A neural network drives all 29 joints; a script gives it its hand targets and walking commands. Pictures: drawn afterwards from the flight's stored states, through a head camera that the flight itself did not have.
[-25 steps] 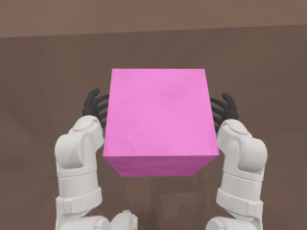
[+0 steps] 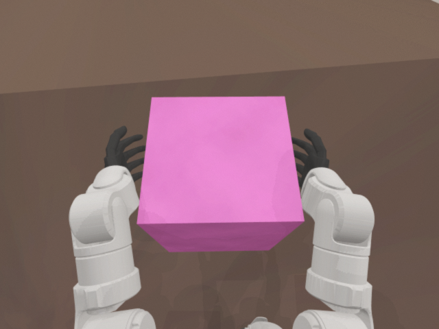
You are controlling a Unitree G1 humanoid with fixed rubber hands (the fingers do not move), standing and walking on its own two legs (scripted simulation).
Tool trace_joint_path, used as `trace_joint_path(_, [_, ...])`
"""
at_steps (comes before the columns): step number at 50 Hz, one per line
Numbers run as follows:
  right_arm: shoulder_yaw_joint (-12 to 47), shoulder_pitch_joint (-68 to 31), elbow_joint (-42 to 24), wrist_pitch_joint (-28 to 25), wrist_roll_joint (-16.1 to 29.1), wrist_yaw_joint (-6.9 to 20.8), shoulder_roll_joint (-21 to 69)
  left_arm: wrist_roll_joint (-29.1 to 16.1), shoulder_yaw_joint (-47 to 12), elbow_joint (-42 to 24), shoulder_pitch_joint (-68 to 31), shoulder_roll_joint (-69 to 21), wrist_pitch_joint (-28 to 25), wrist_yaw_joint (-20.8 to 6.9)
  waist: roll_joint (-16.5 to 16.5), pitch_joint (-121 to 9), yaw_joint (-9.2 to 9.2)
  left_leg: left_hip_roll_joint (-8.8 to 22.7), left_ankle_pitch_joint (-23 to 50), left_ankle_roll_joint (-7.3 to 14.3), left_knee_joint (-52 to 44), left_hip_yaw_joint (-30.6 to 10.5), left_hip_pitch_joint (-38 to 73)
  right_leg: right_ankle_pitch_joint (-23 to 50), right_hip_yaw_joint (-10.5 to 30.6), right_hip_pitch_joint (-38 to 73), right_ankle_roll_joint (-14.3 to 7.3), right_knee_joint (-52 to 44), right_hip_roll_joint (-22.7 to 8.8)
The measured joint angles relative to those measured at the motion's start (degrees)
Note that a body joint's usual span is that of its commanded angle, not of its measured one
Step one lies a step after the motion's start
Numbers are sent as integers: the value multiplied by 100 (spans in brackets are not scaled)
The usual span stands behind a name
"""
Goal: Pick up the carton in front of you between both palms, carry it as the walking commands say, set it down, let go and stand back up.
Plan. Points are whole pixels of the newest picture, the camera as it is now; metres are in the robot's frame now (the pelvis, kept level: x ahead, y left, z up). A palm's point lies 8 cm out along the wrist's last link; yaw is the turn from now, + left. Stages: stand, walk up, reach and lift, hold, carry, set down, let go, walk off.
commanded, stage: carry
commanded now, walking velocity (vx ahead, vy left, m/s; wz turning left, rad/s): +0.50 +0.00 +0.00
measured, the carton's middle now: (218, 185) +0.36 +0.00 +0.09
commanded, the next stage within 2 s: none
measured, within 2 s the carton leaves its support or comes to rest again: neither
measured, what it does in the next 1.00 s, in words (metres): climbs: right foot, then left foot 0.04 m higher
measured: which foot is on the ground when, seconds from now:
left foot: down 0.00-0.06, up 0.08-0.44, down 0.46-0.88, up 0.90-1.00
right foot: up 0.00-0.02, down 0.04-0.46, up 0.48-0.84, down 0.86-1.00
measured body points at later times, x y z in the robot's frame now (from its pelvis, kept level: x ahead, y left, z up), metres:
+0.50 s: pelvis +0.32 +0.01 +0.02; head +0.32 +0.01 +0.47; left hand +0.67 +0.15 +0.17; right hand +0.66 -0.16 +0.17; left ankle +0.43 +0.09 -0.67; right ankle +0.17 -0.10 -0.67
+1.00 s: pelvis +0.62 -0.03 +0.08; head +0.63 -0.04 +0.53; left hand +0.95 +0.14 +0.21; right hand +0.98 -0.17 +0.20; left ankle +0.52 +0.08 -0.54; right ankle +0.67 -0.11 -0.64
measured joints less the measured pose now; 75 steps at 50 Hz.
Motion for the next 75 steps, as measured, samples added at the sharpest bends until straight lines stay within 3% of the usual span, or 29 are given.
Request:
trace_joint_path(2, [-61,-15,42,81,-114,-23,-69,25,-36,256,-176,-13,43,-29,127,-62,204,208,-416,-68,601,-86,80,145,-273,466,-54,-510,179])
trace_joint_path(3, [-105,-7,107,87,-149,-31,-139,30,-75,415,-258,-38,43,-37,170,-67,321,321,-397,-48,1329,-158,-137,32,-343,531,-45,-331,220])
trace_joint_path(5, [-201,32,275,139,-109,-45,-228,44,-120,645,-280,-102,87,-59,104,-53,552,144,-130,10,3185,-530,-871,-306,-336,703,-52,-193,249])
trace_joint_path(7, [-351,28,435,190,-128,-44,-173,-38,-134,705,-157,-138,160,-115,61,-6,669,-32,111,131,4612,-628,-1643,-413,-291,1002,-44,-421,267])
trace_joint_path(10, [-503,14,482,170,-234,-21,33,-81,-74,653,9,-160,130,-116,77,75,696,-45,489,238,5127,-542,-2538,-451,-230,1487,-11,-891,288])
trace_joint_path(15, [-421,44,194,-24,-250,-46,68,-208,-70,462,-28,-139,-78,-135,101,134,619,168,955,145,4486,-409,-3514,-605,-149,2249,39,-1544,314])
trace_joint_path(19, [-296,42,35,-51,-152,-88,-84,-206,-170,300,-79,-119,-94,-109,66,37,503,266,1099,93,2958,-219,-3526,-825,-61,2898,181,-1996,273])
trace_joint_path(22, [-234,-28,141,-13,-116,-87,-152,-97,-178,261,-95,-102,1,-66,-94,-63,336,60,1028,188,1779,155,-3021,-1209,18,3296,349,-1939,76])
trace_joint_path(24, [-165,-179,391,-28,-118,-79,-108,-10,-104,262,-66,-6,46,-48,-213,-35,94,-124,1155,374,1590,344,-2668,-1511,110,3103,350,-846,-159])
trace_joint_path(26, [-105,-217,574,0,-117,-58,-14,-31,8,355,8,84,58,-39,-150,44,-161,-154,842,452,1738,336,-2479,-1327,519,2332,260,1146,12])
trace_joint_path(28, [-87,-95,565,61,-64,0,49,-26,145,427,27,32,98,-46,-104,144,-288,-168,703,441,1508,290,-2159,-1080,671,1493,115,2737,213])
trace_joint_path(30, [-83,57,464,60,-6,44,70,16,254,434,23,-89,90,-67,-118,229,-326,-181,704,380,1155,248,-1807,-791,630,798,27,3344,244])
trace_joint_path(35, [-93,140,194,-88,93,75,44,71,177,173,68,-194,-61,-72,-144,291,-240,-168,578,302,431,159,-991,-298,446,-280,12,2652,42])
trace_joint_path(39, [-24,64,61,-101,69,54,26,24,49,5,77,-69,-84,-26,-116,128,-115,-130,339,154,22,89,-366,-32,278,-331,53,971,-105])
trace_joint_path(42, [-16,20,47,-6,-62,-8,12,4,-5,102,-15,7,-13,-20,23,-42,61,27,-40,-21,22,15,63,51,-75,101,-6,-145,3])
trace_joint_path(45, [-119,-9,124,79,-153,-58,-175,-2,-98,481,-299,-32,28,-28,176,-78,393,309,-351,-32,1601,-211,-201,-10,-383,576,-46,-295,215])
trace_joint_path(48, [-294,-1,360,183,-90,-82,-248,-49,-156,688,-258,-110,147,-60,73,-44,644,9,24,108,4203,-629,-1333,-401,-346,906,-55,-318,250])
trace_joint_path(51, [-481,-54,453,227,-163,-59,-66,-94,-117,635,-87,-139,181,-66,74,38,698,-59,436,233,5126,-567,-2299,-434,-280,1386,-10,-783,275])
trace_joint_path(57, [-429,-84,149,57,-200,-86,1,-239,-76,393,-147,-113,6,-75,107,109,616,187,941,137,4452,-408,-3532,-619,-182,2305,54,-1576,306])
trace_joint_path(60, [-347,-73,119,53,-178,-100,-86,-195,-118,371,-179,-107,8,-90,85,8,539,278,1072,91,3326,-270,-3594,-777,-113,2803,161,-1936,278])
trace_joint_path(63, [-312,-72,229,95,-168,-74,-131,-77,-119,411,-175,-124,84,-101,-33,-108,417,168,993,163,2154,46,-3237,-1075,-38,3279,338,-2083,133])
trace_joint_path(65, [-270,-177,435,80,-192,-49,-101,12,-58,406,-149,-79,136,-95,-168,-102,213,-74,1230,330,1534,307,-2757,-1458,26,3362,393,-1501,-86])
trace_joint_path(66, [-225,-238,562,51,-196,-45,-60,55,-12,419,-113,-22,124,-93,-210,-65,77,-125,1202,414,1671,366,-2674,-1409,92,3123,363,-714,-204])
trace_joint_path(68, [-166,-247,700,45,-191,-21,30,10,94,491,-38,55,105,-80,-149,36,-180,-165,828,479,1812,350,-2489,-1118,536,2284,251,1400,-11])
trace_joint_path(70, [-133,-111,641,73,-95,29,74,7,216,520,-21,1,111,-73,-119,159,-306,-190,670,467,1576,303,-2174,-939,694,1427,106,2984,194])
trace_joint_path(72, [-114,38,499,45,-19,45,73,36,290,475,-19,-115,77,-74,-136,260,-341,-206,673,404,1229,260,-1834,-719,654,732,15,3519,229])
trace_joint_path(75, [-117,111,280,-48,87,48,43,68,245,279,10,-206,-27,-67,-148,347,-297,-198,616,372,769,207,-1339,-489,539,-16,-32,3249,137])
